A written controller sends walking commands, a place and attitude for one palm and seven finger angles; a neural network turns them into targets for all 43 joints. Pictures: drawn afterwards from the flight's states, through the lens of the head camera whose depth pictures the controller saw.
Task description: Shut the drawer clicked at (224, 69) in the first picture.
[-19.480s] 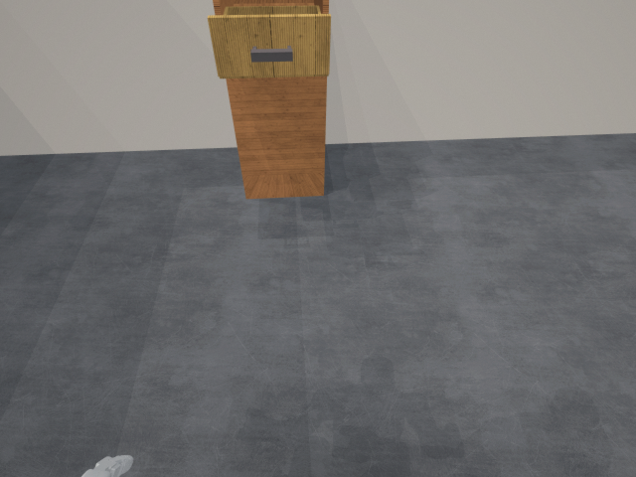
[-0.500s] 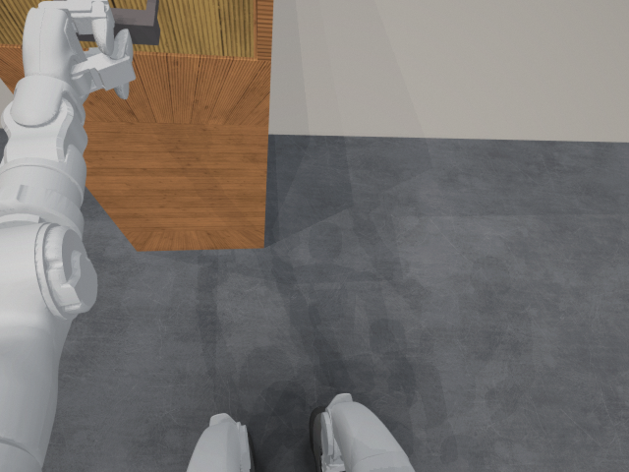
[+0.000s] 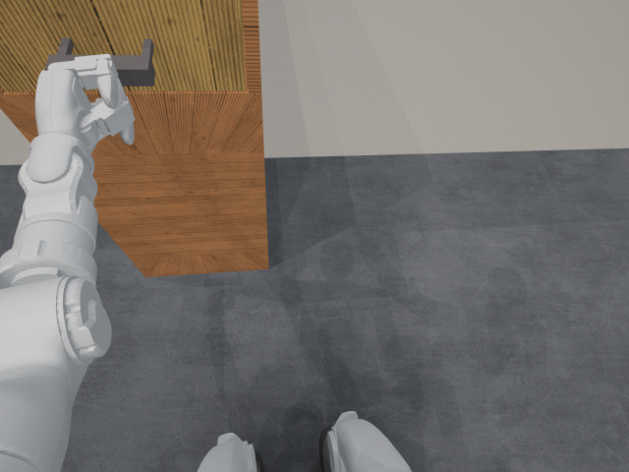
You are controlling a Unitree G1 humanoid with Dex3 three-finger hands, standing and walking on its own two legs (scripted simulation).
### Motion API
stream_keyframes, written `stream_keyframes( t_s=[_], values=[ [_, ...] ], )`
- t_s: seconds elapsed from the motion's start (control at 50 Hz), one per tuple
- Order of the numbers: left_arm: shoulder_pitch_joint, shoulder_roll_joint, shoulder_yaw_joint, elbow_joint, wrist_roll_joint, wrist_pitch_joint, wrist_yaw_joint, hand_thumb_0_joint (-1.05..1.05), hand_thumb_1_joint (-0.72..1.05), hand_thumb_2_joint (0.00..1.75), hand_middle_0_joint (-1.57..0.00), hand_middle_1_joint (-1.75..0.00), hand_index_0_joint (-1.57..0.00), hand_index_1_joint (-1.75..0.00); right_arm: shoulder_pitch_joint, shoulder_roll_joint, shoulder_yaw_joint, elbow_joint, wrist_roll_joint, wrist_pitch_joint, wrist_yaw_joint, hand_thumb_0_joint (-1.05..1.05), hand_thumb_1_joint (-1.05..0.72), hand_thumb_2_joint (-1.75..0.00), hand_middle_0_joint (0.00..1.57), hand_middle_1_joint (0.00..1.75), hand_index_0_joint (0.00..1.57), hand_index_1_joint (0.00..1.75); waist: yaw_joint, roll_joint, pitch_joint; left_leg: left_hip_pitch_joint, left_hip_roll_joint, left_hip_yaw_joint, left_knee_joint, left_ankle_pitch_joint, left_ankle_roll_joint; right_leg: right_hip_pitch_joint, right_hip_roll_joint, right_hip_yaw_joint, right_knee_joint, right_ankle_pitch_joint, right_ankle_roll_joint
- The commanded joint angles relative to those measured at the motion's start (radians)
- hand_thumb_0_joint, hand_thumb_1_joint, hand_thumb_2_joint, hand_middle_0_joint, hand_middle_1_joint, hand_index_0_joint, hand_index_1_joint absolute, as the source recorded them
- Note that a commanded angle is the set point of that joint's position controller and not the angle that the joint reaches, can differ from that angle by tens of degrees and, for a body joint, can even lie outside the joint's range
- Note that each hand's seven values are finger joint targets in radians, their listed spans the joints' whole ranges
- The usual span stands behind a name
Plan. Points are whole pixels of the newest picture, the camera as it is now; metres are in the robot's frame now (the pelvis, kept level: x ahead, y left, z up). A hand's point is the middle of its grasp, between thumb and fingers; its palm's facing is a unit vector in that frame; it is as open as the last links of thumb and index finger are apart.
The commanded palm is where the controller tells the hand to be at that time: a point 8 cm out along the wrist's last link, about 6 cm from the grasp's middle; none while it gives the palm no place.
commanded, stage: pull the fist back off the drawer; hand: left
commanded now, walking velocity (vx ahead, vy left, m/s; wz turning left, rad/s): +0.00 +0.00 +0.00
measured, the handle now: (105, 58) +0.63 +0.19 +0.10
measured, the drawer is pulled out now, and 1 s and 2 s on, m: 0.00 0.00 0.00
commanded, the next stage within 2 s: draw the hand back to the body in 0.12 s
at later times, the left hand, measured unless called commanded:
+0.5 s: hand (86, 163) +0.45 +0.18 +0.12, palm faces -0.01 -1.00 -0.02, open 3.3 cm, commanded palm +0.41 +0.23 +0.13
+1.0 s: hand out of the picture +0.30 +0.21 +0.16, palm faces +0.28 -0.93 -0.24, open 3.3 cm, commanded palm +0.25 +0.25 +0.19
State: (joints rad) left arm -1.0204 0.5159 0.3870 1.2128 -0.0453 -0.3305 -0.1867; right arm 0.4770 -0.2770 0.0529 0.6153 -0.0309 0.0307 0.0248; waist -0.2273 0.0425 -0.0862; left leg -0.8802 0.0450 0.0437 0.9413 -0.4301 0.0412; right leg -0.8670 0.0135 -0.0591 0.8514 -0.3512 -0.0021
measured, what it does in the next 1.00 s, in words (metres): rises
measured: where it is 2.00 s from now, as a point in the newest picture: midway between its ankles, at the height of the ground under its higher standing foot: outside the picture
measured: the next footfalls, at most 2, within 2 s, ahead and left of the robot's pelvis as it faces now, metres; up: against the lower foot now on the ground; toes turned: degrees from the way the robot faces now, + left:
none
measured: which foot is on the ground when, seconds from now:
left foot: down 0.00-1.00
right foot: down 0.00-1.00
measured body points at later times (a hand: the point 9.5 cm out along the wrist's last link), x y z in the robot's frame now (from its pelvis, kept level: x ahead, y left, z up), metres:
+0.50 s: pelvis +0.04 +0.00 +0.03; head +0.09 -0.01 +0.48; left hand +0.44 +0.23 +0.12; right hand +0.12 -0.26 -0.09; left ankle +0.00 +0.09 -0.68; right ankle +0.02 -0.12 -0.68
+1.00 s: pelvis +0.02 -0.01 +0.05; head +0.01 -0.03 +0.50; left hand +0.28 +0.26 +0.18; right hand +0.21 -0.23 -0.03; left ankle +0.00 +0.09 -0.68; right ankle +0.02 -0.12 -0.68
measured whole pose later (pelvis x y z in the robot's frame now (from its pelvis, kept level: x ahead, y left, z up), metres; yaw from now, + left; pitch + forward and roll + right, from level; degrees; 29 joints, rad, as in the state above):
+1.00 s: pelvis +0.02 -0.01 +0.05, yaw +3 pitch -2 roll +0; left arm 0.05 0.29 0.15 0.04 -0.08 -0.08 0.06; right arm 0.20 -0.23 0.05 0.59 0.04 -0.03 -0.07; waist 0.02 0.05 0.00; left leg -0.18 0.00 0.04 0.49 -0.29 0.02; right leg -0.19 -0.01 -0.06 0.48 -0.26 -0.01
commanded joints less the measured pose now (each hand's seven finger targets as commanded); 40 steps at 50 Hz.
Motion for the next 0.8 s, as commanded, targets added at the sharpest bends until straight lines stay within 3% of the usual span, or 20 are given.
stream_keyframes(
  t_s=[0.0,0.02,0.1,0.12,0.14,0.2,0.22,0.26,0.3,0.4,0.5,0.6,0.64,0.7,0.72,0.74,0.76,0.78],
  values=[
    [-0.34,0.155,-0.014,-0.271,-0.033,-0.069,-0.008,0.0,0.9,0.9,-1.4,-1.6,-1.4,-1.6,0.144,-0.173,-0.079,-0.058,0.012,0.001,-0.005,0.0,-0.9,-0.9,0.2,0.3,0.2,0.3,0.035,0.088,-0.47,0.4,-0.016,-0.082,-0.12,0.386,-0.011,0.228,0.039,0.018,-0.088,0.268,-0.025],
    [-0.342,0.163,0.003,-0.276,-0.042,-0.066,-0.005,0.0,0.9,0.9,-1.4,-1.6,-1.4,-1.6,0.143,-0.176,-0.082,-0.055,0.015,0.005,-0.006,0.0,-0.9,-0.9,0.2,0.3,0.2,0.3,0.033,0.057,-0.461,0.393,-0.016,-0.078,-0.123,0.389,-0.009,0.241,0.04,0.02,-0.092,0.284,-0.021],
    [-0.345,0.17,0.017,-0.333,-0.058,-0.078,-0.001,0.0,0.9,0.9,-1.4,-1.6,-1.4,-1.6,0.13,-0.168,-0.091,-0.044,0.023,0.008,-0.013,0.0,-0.9,-0.9,0.2,0.3,0.2,0.3,0.041,0.048,-0.457,0.405,-0.021,-0.068,-0.123,0.439,-0.007,0.286,0.037,0.03,-0.094,0.356,-0.02],
    [-0.359,0.147,0.001,-0.357,-0.061,-0.087,0.0,0.0,0.9,0.9,-1.4,-1.6,-1.4,-1.6,0.12,-0.161,-0.09,-0.043,0.023,0.006,-0.013,0.0,-0.9,-0.9,0.2,0.3,0.2,0.3,0.038,0.069,-0.461,0.418,-0.023,-0.064,-0.124,0.459,-0.008,0.294,0.035,0.034,-0.093,0.382,-0.018],
    [-0.339,0.161,0.013,-0.368,-0.057,-0.094,0.001,0.0,0.9,0.9,-1.4,-1.6,-1.4,-1.6,0.12,-0.159,-0.092,-0.038,0.024,0.005,-0.013,0.0,-0.9,-0.9,0.2,0.3,0.2,0.3,0.048,0.083,-0.476,0.432,-0.022,-0.065,-0.119,0.49,-0.01,0.301,0.033,0.034,-0.087,0.403,-0.02],
    [-0.299,0.133,-0.014,-0.394,-0.056,-0.108,-0.008,0.0,0.9,0.9,-1.4,-1.6,-1.4,-1.6,0.109,-0.152,-0.095,-0.034,0.025,0.007,-0.013,0.0,-0.9,-0.9,0.2,0.3,0.2,0.3,0.052,0.087,-0.491,0.477,-0.02,-0.068,-0.112,0.572,-0.012,0.308,0.03,0.034,-0.08,0.452,-0.02],
    [-0.216,0.131,-0.002,-0.417,-0.061,-0.105,-0.015,0.0,0.9,0.9,-1.4,-1.6,-1.4,-1.6,0.099,-0.15,-0.099,-0.046,0.029,0.007,-0.01,0.0,-0.9,-0.9,0.2,0.3,0.2,0.3,0.081,0.118,-0.528,0.511,-0.018,-0.069,-0.118,0.623,-0.017,0.329,0.028,0.034,-0.08,0.47,-0.022],
    [-0.082,0.106,-0.013,-0.507,-0.088,-0.088,-0.032,0.0,0.9,0.9,-1.4,-1.6,-1.4,-1.6,0.062,-0.142,-0.1,-0.079,0.04,0.006,-0.009,0.0,-0.9,-0.9,0.2,0.3,0.2,0.3,0.115,0.124,-0.564,0.56,-0.013,-0.066,-0.136,0.698,-0.021,0.386,0.023,0.032,-0.092,0.515,-0.022],
    [0.075,0.081,-0.014,-0.573,-0.121,-0.055,-0.048,0.0,0.9,0.9,-1.4,-1.6,-1.4,-1.6,0.037,-0.135,-0.1,-0.111,0.05,0.001,-0.006,0.0,-0.9,-0.9,0.2,0.3,0.2,0.3,0.144,0.086,-0.572,0.561,-0.014,-0.061,-0.156,0.738,-0.017,0.462,0.02,0.031,-0.106,0.574,-0.024],
    [0.222,0.029,-0.053,-0.765,-0.173,0.029,-0.053,0.0,0.9,0.9,-1.4,-1.6,-1.4,-1.6,-0.049,-0.129,-0.098,-0.155,0.077,-0.009,-0.022,0.0,-0.9,-0.9,0.2,0.3,0.2,0.3,0.146,-0.032,-0.411,0.512,-0.019,-0.03,-0.226,0.623,0.0,0.553,0.012,0.025,-0.168,0.598,-0.012],
    [0.256,-0.004,-0.098,-0.966,-0.182,0.04,-0.037,0.0,0.9,0.9,-1.4,-1.6,-1.4,-1.6,-0.122,-0.117,-0.088,-0.163,0.082,-0.044,-0.042,0.0,-0.9,-0.9,0.2,0.3,0.2,0.3,0.145,0.054,-0.339,0.598,-0.021,-0.039,-0.267,0.576,-0.007,0.539,0.008,0.024,-0.205,0.508,-0.015],
    [0.337,-0.034,-0.134,-0.987,-0.188,0.084,-0.057,0.0,0.9,0.9,-1.4,-1.6,-1.4,-1.6,-0.185,-0.115,-0.073,-0.159,0.087,-0.076,-0.06,0.0,-0.9,-0.9,0.2,0.3,0.2,0.3,0.149,0.032,-0.259,0.621,-0.024,-0.059,-0.313,0.464,-0.014,0.533,0.005,0.011,-0.239,0.403,-0.022],
    [0.373,-0.055,-0.15,-0.996,-0.199,0.112,-0.072,0.0,0.9,0.9,-1.4,-1.6,-1.4,-1.6,-0.22,-0.114,-0.066,-0.17,0.093,-0.087,-0.065,0.0,-0.9,-0.9,0.2,0.3,0.2,0.3,0.161,0.024,-0.234,0.616,-0.03,-0.065,-0.339,0.398,-0.016,0.543,0.0,0.007,-0.254,0.358,-0.024],
    [0.46,-0.029,-0.117,-1.046,-0.219,0.147,-0.086,0.0,0.9,0.9,-1.4,-1.6,-1.4,-1.6,-0.265,-0.113,-0.059,-0.195,0.097,-0.111,-0.075,0.0,-0.9,-0.9,0.2,0.3,0.2,0.3,0.189,-0.01,-0.225,0.616,-0.035,-0.069,-0.367,0.346,-0.014,0.584,-0.004,0.004,-0.271,0.322,-0.028],
    [0.492,-0.007,-0.171,-1.192,-0.111,0.133,0.042,0.0,0.9,0.9,-1.4,-1.6,-1.4,-1.6,-0.322,-0.087,-0.062,-0.206,0.09,-0.103,-0.079,0.0,-0.9,-0.9,0.2,0.3,0.2,0.3,0.232,0.001,-0.172,0.646,-0.04,-0.057,-0.415,0.329,-0.012,0.606,-0.022,0.033,-0.326,0.264,-0.034],
    [0.577,-0.053,-0.174,-1.184,-0.096,0.148,0.112,0.0,0.9,0.9,-1.4,-1.6,-1.4,-1.6,-0.328,-0.082,-0.061,-0.203,0.086,-0.105,-0.083,0.0,-0.9,-0.9,0.2,0.3,0.2,0.3,0.22,-0.022,-0.136,0.651,-0.035,-0.056,-0.442,0.291,-0.016,0.607,-0.022,0.029,-0.348,0.234,-0.032],
    [0.655,-0.079,-0.18,-1.2,-0.091,0.162,0.146,0.0,0.9,0.9,-1.4,-1.6,-1.4,-1.6,-0.336,-0.08,-0.058,-0.208,0.086,-0.108,-0.084,0.0,-0.9,-0.9,0.2,0.3,0.2,0.3,0.226,-0.044,-0.111,0.641,-0.031,-0.066,-0.459,0.281,-0.02,0.616,-0.024,0.023,-0.355,0.222,-0.031],
    [0.696,-0.078,-0.183,-1.241,-0.079,0.173,0.173,0.0,0.9,0.9,-1.4,-1.6,-1.4,-1.6,-0.346,-0.081,-0.056,-0.204,0.086,-0.106,-0.085,0.0,-0.9,-0.9,0.2,0.3,0.2,0.3,0.231,-0.022,-0.114,0.66,-0.026,-0.064,-0.471,0.296,-0.02,0.641,-0.027,0.025,-0.363,0.235,-0.032]
  ],
)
